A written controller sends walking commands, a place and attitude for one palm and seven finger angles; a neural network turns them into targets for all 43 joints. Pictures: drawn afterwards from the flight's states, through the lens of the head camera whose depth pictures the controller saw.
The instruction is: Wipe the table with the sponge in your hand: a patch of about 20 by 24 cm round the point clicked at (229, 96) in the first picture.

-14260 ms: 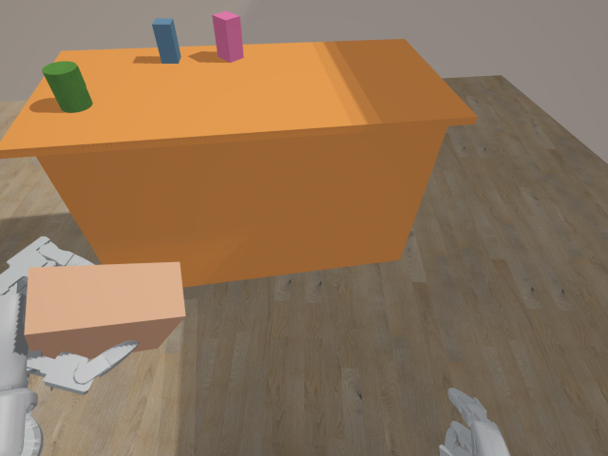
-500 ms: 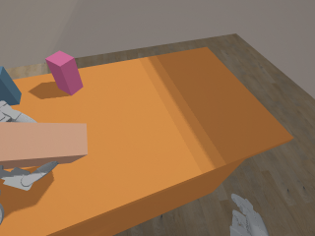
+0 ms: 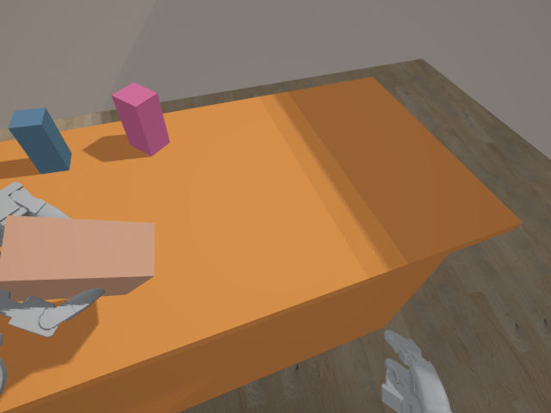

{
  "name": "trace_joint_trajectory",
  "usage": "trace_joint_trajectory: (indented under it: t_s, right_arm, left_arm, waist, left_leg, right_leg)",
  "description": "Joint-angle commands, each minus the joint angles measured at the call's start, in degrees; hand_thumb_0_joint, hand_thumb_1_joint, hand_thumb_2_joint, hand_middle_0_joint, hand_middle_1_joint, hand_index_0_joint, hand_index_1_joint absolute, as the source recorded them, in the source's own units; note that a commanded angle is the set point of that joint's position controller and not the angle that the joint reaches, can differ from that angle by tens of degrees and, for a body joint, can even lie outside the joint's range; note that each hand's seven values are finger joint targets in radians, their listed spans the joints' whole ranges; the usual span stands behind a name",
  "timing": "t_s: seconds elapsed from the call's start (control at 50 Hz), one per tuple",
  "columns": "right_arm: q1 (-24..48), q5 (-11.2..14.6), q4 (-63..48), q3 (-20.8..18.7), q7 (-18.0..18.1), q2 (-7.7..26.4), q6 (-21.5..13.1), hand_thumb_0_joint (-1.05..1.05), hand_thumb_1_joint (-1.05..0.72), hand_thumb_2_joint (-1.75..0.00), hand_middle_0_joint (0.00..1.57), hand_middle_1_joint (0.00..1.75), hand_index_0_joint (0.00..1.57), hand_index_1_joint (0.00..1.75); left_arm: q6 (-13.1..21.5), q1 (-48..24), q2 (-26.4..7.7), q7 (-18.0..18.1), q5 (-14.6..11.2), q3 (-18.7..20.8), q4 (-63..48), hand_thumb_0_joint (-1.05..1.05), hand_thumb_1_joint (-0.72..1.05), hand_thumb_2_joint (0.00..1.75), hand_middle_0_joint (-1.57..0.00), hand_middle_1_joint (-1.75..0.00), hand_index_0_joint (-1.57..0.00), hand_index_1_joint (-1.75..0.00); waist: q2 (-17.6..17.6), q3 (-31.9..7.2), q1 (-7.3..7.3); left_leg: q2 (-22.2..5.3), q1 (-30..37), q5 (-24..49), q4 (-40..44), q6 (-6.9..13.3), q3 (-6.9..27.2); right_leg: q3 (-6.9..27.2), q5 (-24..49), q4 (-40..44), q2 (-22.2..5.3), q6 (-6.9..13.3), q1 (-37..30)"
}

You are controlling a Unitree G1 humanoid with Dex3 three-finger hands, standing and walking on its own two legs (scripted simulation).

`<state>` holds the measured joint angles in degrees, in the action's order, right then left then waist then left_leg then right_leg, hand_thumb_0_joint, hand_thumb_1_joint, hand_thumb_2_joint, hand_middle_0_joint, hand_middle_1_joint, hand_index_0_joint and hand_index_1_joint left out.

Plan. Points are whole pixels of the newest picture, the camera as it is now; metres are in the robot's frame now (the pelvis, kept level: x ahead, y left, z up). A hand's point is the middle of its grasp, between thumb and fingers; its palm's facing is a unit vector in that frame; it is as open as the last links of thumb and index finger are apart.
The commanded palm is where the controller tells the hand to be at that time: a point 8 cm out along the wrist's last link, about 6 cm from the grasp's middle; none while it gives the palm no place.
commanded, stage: come to a stop and stand still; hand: left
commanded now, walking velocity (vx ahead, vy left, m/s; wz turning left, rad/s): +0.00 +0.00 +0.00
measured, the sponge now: (100, 263) +0.24 +0.22 +0.14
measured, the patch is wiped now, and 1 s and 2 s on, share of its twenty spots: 0.00 0.00 0.00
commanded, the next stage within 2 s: look again from close up in 0.52 s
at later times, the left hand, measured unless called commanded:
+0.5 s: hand (59, 311) +0.18 +0.22 +0.16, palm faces +0.38 -0.86 -0.33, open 9.9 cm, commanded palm +0.13 +0.26 +0.18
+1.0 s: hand (79, 275) +0.22 +0.23 +0.16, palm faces +0.34 -0.87 -0.35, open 9.9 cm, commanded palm +0.16 +0.26 +0.18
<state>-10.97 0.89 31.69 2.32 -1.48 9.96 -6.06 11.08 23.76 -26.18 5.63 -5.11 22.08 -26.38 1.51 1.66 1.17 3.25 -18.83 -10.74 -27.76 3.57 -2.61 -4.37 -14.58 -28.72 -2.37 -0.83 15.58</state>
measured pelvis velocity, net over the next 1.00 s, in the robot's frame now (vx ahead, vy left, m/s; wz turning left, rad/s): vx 0.00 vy -0.01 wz -0.02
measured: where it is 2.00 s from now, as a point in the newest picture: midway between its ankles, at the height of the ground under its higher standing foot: outside the picture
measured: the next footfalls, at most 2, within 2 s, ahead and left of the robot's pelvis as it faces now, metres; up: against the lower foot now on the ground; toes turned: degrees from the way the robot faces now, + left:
none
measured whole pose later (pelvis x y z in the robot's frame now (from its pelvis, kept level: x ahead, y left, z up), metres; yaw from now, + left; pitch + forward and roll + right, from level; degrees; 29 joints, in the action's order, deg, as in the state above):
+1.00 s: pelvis +0.00 -0.01 +0.01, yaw -1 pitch -1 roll -1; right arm -11.7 0.6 32.7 3.3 3.3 12.2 -7.1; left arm 7.2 24.3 -21.1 6.1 -2.7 17.7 -25.1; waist 0.9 -0.1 0.8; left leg 1.4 -14.7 -9.5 -24.9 3.0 -2.5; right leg -3.9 -11.9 -23.6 -0.1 0.5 10.9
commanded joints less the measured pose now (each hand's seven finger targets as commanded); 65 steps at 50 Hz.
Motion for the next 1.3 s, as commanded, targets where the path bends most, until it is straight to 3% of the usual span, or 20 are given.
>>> trace_joint_trajectory:
  t_s: [0.0, 0.02, 0.04, 0.08, 0.12, 0.14, 0.22, 0.24, 0.32, 0.46, 0.62, 0.68, 0.82, 0.84, 0.92, 0.98, 1.08, 1.22, 1.26, 1.28]
  right_arm:
    - [3.6, 1.3, -9.3, -4.4, 1.7, 10.0, -2.9, 0.0, -0.9, -0.9, 0.2, 0.3, 0.2, 0.3]
    - [5.1, 1.6, -9.5, -4.4, 1.9, 10.3, -3.2, 0.0, -0.9, -0.9, 0.2, 0.3, 0.2, 0.3]
    - [4.9, 1.3, -9.3, -3.9, 2.1, 9.7, -3.4, 0.0, -0.9, -0.9, 0.2, 0.3, 0.2, 0.3]
    - [5.0, 1.3, -8.9, -3.8, 2.4, 9.9, -4.4, 0.0, -0.9, -0.9, 0.2, 0.3, 0.2, 0.3]
    - [5.7, 1.6, -8.3, -4.0, 2.9, 10.4, -4.9, 0.0, -0.9, -0.9, 0.2, 0.3, 0.2, 0.3]
    - [5.0, 1.3, -7.6, -3.6, 3.1, 9.8, -5.0, 0.0, -0.9, -0.9, 0.2, 0.3, 0.2, 0.3]
    - [4.6, 1.6, -6.9, -4.1, 3.8, 10.7, -5.6, 0.0, -0.9, -0.9, 0.2, 0.3, 0.2, 0.3]
    - [4.3, 1.3, -6.9, -3.7, 3.8, 10.1, -5.6, 0.0, -0.9, -0.9, 0.2, 0.3, 0.2, 0.3]
    - [4.4, 1.7, -7.4, -4.0, 4.0, 10.9, -6.0, 0.0, -0.9, -0.9, 0.2, 0.3, 0.2, 0.3]
    - [4.7, 1.0, -8.4, -3.2, 4.2, 10.4, -6.0, 0.0, -0.9, -0.9, 0.2, 0.3, 0.2, 0.3]
    - [5.0, 0.4, -7.9, -2.7, 4.7, 10.2, -5.6, 0.0, -0.9, -0.9, 0.2, 0.3, 0.2, 0.3]
    - [5.0, 0.0, -7.8, -2.3, 4.8, 9.9, -5.4, 0.0, -0.9, -0.9, 0.2, 0.3, 0.2, 0.3]
    - [6.1, 0.0, -8.1, -2.1, 5.0, 9.8, -4.8, 0.0, -0.9, -0.9, 0.2, 0.3, 0.2, 0.3]
    - [5.8, -0.3, -8.1, -1.8, 5.0, 9.4, -4.6, 0.0, -0.9, -0.9, 0.2, 0.3, 0.2, 0.3]
    - [5.9, 0.2, -8.4, -2.2, 5.2, 9.5, -4.3, 0.0, -0.9, -0.9, 0.2, 0.3, 0.2, 0.3]
    - [4.9, 0.1, -8.6, -2.3, 5.2, 9.5, -4.0, 0.0, -0.9, -0.9, 0.2, 0.3, 0.2, 0.3]
    - [5.1, 0.4, -9.0, -2.2, 5.5, 9.6, -3.5, 0.0, -0.9, -0.9, 0.2, 0.3, 0.2, 0.3]
    - [6.3, 0.5, -9.0, -1.8, 6.1, 9.4, -3.0, 0.0, -0.9, -0.9, 0.2, 0.3, 0.2, 0.3]
    - [5.8, 0.3, -9.1, -1.8, 6.0, 9.3, -2.9, 0.0, -0.9, -0.9, 0.2, 0.3, 0.2, 0.3]
    - [-2.1, -3.0, -7.6, -3.4, 5.3, 11.3, -4.8, 0.0, -0.9, -0.9, 0.2, 0.3, 0.2, 0.3]
  left_arm:
    - [2.9, -2.2, -6.6, 1.0, -1.9, 4.7, -11.6, 0.0, 0.1, 1.3, -1.2, -1.6, -1.2, -1.6]
    - [2.9, -3.4, -8.1, 1.4, -1.5, 5.7, -13.8, 0.0, 0.1, 1.3, -1.2, -1.6, -1.2, -1.6]
    - [3.0, -3.7, -5.9, 1.3, -1.4, 3.3, -13.8, 0.0, 0.1, 1.3, -1.2, -1.6, -1.2, -1.6]
    - [2.8, -5.4, -6.5, 1.5, -0.9, 2.7, -14.2, 0.0, 0.1, 1.3, -1.2, -1.6, -1.2, -1.6]
    - [2.6, -7.7, -9.0, 2.2, -0.3, 4.1, -15.1, 0.0, 0.1, 1.3, -1.2, -1.6, -1.2, -1.6]
    - [2.6, -7.5, -6.9, 2.2, -0.4, 2.6, -13.8, 0.0, 0.1, 1.3, -1.2, -1.6, -1.2, -1.6]
    - [2.1, -8.4, -9.2, 2.9, -0.2, 4.4, -11.8, 0.0, 0.1, 1.3, -1.2, -1.6, -1.2, -1.6]
    - [2.2, -7.7, -6.9, 2.8, -0.5, 3.0, -11.3, 0.0, 0.1, 1.3, -1.2, -1.6, -1.2, -1.6]
    - [2.3, -6.6, -7.3, 2.8, -0.5, 3.6, -11.1, 0.0, 0.1, 1.3, -1.2, -1.6, -1.2, -1.6]
    - [2.1, -6.1, -4.9, 2.6, 0.7, 1.6, -10.1, 0.0, 0.1, 1.3, -1.2, -1.6, -1.2, -1.6]
    - [1.1, -8.4, -6.0, 2.7, 1.6, 2.6, -11.5, 0.0, 0.1, 1.3, -1.2, -1.6, -1.2, -1.6]
    - [0.8, -7.7, -4.1, 2.4, 1.5, 1.4, -11.9, 0.0, 0.1, 1.3, -1.2, -1.6, -1.2, -1.6]
    - [0.2, -6.6, -5.5, 2.3, 1.9, 2.9, -12.7, 0.0, 0.1, 1.3, -1.2, -1.6, -1.2, -1.6]
    - [0.4, -6.0, -3.2, 2.0, 1.9, 1.2, -12.2, 0.0, 0.1, 1.3, -1.2, -1.6, -1.2, -1.6]
    - [0.0, -4.7, -5.2, 1.8, 1.7, 3.0, -12.0, 0.0, 0.1, 1.3, -1.2, -1.6, -1.2, -1.6]
    - [0.1, -3.4, -4.0, 1.2, 1.2, 2.1, -12.0, 0.0, 0.1, 1.3, -1.2, -1.6, -1.2, -1.6]
    - [-0.4, -3.8, -4.0, 1.0, 1.0, 1.7, -13.7, 0.0, 0.1, 1.3, -1.2, -1.6, -1.2, -1.6]
    - [-1.2, -4.6, -5.6, 1.5, 1.0, 2.9, -12.2, 0.0, 0.1, 1.3, -1.2, -1.6, -1.2, -1.6]
    - [-1.2, -5.2, -3.9, 1.3, 1.0, 1.3, -11.4, 0.0, 0.1, 1.3, -1.2, -1.6, -1.2, -1.6]
    - [5.9, -63.6, -51.5, 1.8, 11.4, 36.0, -24.0, 0.0, 0.1, 1.3, -1.2, -1.6, -1.2, -1.6]
  waist:
    - [-2.2, -10.6, -0.33]
    - [-3.8, -11.2, -0.24]
    - [-4.7, -9.8, -0.31]
    - [-4.9, -7.3, -0.57]
    - [-6.2, -6.3, -0.75]
    - [-5.7, -5.6, -0.81]
    - [-6.1, -4.7, -0.96]
    - [-5.7, -5.0, -0.9]
    - [-5.5, -5.4, -0.8]
    - [-4.8, -3.6, -0.42]
    - [-4.6, -6.4, -0.39]
    - [-2.8, -7.1, -0.47]
    - [-8.0, -7.4, -0.3]
    - [-7.1, -7.1, -0.18]
    - [-5.8, -9.5, -0.34]
    - [-4.8, -11.3, -0.33]
    - [-7.2, -11.0, -0.28]
    - [-6.3, -8.9, -0.35]
    - [-5.8, -8.2, -0.43]
    - [4.5, 7.4, 0.15]
  left_leg:
    - [-9.8, 5.9, -1.8, 6.9, -4.5, 10.5]
    - [-9.7, 7.1, -4.1, 7.5, -4.0, 10.6]
    - [-9.7, 5.5, -7.2, 8.0, -3.4, 10.9]
    - [-8.9, 3.4, -12.4, 7.3, -2.3, 11.0]
    - [-8.4, 4.4, -13.4, 5.9, -2.0, 10.9]
    - [-8.3, 3.4, -14.0, 5.5, -1.9, 10.8]
    - [-7.4, 5.8, -11.7, 1.3, -2.4, 9.9]
    - [-7.5, 5.3, -11.4, 1.7, -2.2, 9.9]
    - [-8.1, 6.5, -10.0, 2.7, -2.2, 10.8]
    - [-9.6, 2.4, -16.6, 9.4, -1.7, 12.7]
    - [-8.9, 6.7, -11.8, 6.2, -2.0, 10.1]
    - [-8.8, 7.5, -8.9, 3.9, -1.8, 9.4]
    - [-10.5, 7.0, -6.6, 10.1, -2.1, 12.0]
    - [-10.7, 6.0, -6.5, 10.8, -1.9, 12.3]
    - [-10.3, 9.6, 3.5, 8.4, -2.5, 10.3]
    - [-10.5, 10.9, 11.0, 7.0, -2.4, 9.8]
    - [-11.1, 12.2, 15.9, 7.5, -3.7, 9.8]
    - [-10.7, 11.4, 6.1, 9.3, -3.7, 9.6]
    - [-10.7, 10.2, 1.5, 9.7, -3.1, 9.7]
    - [-10.5, -4.2, 2.7, 0.8, -0.4, 5.4]
  right_leg:
    - [4.9, 2.2, 5.8, -4.6, 2.9, -2.3]
    - [5.4, 0.9, 5.7, -4.4, 2.8, -1.7]
    - [5.2, -0.8, 6.5, -4.3, 2.8, -1.5]
    - [7.1, -4.9, 9.4, -4.9, 3.0, 0.3]
    - [8.7, -8.5, 11.3, -5.5, 3.5, 2.8]
    - [8.4, -9.5, 12.0, -5.6, 3.7, 3.2]
    - [9.9, -11.8, 13.8, -7.2, 4.6, 7.3]
    - [9.2, -10.9, 13.5, -6.9, 4.5, 6.5]
    - [8.4, -9.8, 11.9, -6.2, 4.2, 6.2]
    - [6.7, -9.7, 10.6, -3.1, 2.7, 2.8]
    - [8.3, -6.9, 12.0, -4.2, 3.4, 1.8]
    - [8.7, -3.8, 12.5, -4.7, 3.7, 1.6]
    - [6.6, 2.1, 7.9, -2.4, 2.7, -3.1]
    - [6.0, 3.4, 7.7, -1.8, 2.6, -3.7]
    - [6.6, 9.6, 7.7, -3.0, 2.8, -5.3]
    - [6.3, 14.5, 7.5, -3.2, 2.6, -6.8]
    - [5.8, 14.5, 7.2, -2.9, 2.5, -6.4]
    - [7.3, 10.3, 9.5, -3.2, 2.8, -4.9]
    - [7.7, 8.0, 10.9, -3.2, 2.8, -4.4]
    - [9.7, 8.0, 15.7, -4.3, -1.2, 5.1]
